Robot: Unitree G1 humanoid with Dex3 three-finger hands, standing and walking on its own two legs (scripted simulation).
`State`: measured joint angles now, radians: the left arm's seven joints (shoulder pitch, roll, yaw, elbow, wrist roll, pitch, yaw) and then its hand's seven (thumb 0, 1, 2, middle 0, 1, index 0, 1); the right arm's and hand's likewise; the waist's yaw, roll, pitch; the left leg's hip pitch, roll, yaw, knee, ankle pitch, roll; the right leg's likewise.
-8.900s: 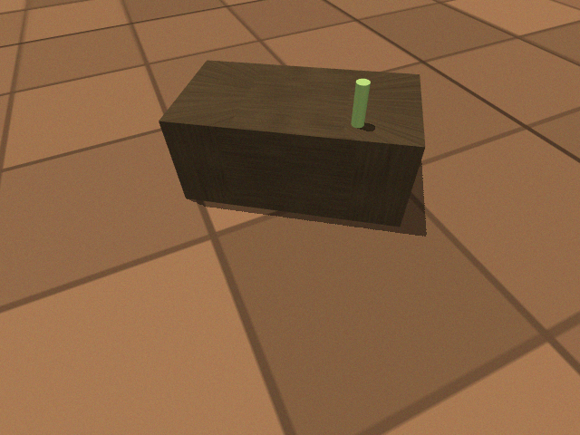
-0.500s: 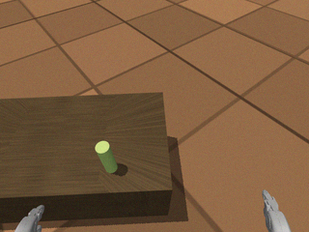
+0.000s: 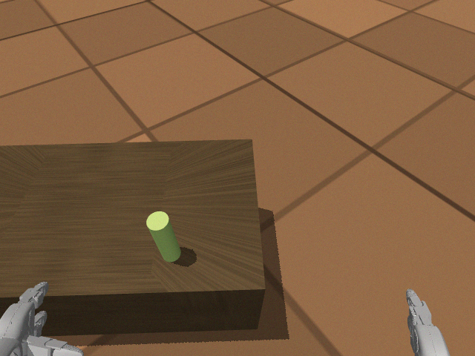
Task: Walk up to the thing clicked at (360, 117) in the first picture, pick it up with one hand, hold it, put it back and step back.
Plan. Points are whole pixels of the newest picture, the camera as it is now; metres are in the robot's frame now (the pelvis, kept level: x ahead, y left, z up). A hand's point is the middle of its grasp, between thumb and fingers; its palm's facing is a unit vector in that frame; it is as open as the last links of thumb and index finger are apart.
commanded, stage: go down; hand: left
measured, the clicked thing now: (165, 238) +0.44 +0.21 -0.20
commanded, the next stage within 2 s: approach in 1.16 s
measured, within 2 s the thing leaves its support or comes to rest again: neither
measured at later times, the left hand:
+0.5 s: hand (34, 268) +0.28 +0.36 +0.01, palm faces +0.17 -0.97 -0.17, open 17.6 cm
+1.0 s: hand (25, 238) +0.32 +0.38 +0.04, palm faces +0.18 -0.98 -0.12, open 17.5 cm
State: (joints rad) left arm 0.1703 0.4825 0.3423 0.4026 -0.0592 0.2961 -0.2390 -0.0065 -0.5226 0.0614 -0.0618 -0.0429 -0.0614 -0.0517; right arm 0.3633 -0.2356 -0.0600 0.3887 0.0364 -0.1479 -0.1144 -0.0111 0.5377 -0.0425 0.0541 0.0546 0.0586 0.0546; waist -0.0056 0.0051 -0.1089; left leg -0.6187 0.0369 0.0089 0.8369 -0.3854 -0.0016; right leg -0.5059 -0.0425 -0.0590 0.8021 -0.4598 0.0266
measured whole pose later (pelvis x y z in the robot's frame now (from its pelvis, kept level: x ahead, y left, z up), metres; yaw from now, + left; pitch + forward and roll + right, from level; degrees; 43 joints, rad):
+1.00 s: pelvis -0.01 +0.01 +0.00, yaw -1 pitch +12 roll -2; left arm -0.38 0.75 0.54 1.05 -0.10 -0.09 -0.51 -0.01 -0.54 0.06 -0.04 -0.03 -0.04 -0.04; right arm 0.26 -0.25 -0.01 0.55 0.01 -0.18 -0.11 -0.01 0.51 -0.05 0.05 0.06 0.06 0.06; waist -0.05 -0.02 -0.10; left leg -0.67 0.05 0.02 0.80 -0.34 0.01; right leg -0.56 -0.03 -0.04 0.74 -0.40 0.04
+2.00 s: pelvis -0.06 +0.01 -0.14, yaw -5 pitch +30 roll -8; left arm -0.57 0.71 0.68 1.18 -0.18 -0.63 -0.44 -0.01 -0.58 0.01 -0.06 -0.05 -0.05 -0.06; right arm 0.34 -0.29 -0.05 0.00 -0.07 -0.21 0.03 -0.01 0.50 -0.05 0.06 0.06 0.06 0.06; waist -0.29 -0.06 -0.15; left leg -1.53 0.09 -0.07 1.52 -0.53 0.01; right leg -1.38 0.01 -0.09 1.45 -0.61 0.02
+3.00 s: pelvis -0.05 +0.00 -0.16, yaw -5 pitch +31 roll -6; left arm -0.49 0.44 0.52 0.98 -0.08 -0.67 -0.07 -0.01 -0.57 0.08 -0.22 -0.14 -0.22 -0.14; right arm 0.46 -0.29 -0.10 -0.30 -0.05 -0.01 0.09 -0.01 0.51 -0.05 0.06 0.06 0.06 0.06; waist -0.27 -0.03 -0.19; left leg -1.55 0.09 -0.06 1.59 -0.59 0.00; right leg -1.42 0.00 -0.07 1.55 -0.67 0.02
